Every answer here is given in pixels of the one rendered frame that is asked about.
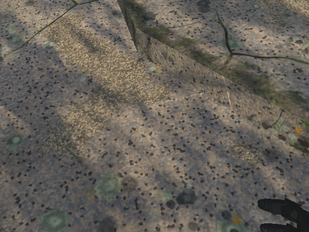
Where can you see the robot right hand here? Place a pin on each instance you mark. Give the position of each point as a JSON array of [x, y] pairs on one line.
[[287, 209]]

